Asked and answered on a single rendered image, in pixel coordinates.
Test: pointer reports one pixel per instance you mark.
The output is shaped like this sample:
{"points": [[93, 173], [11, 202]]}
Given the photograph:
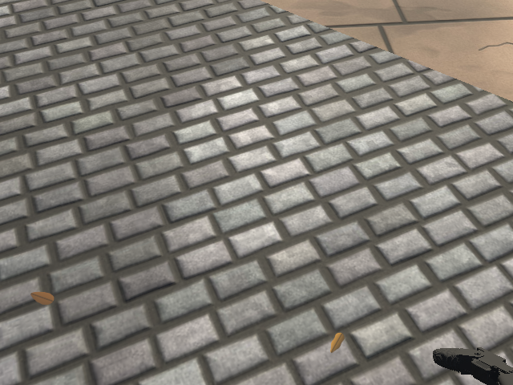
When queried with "right robot hand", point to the right robot hand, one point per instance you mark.
{"points": [[485, 366]]}

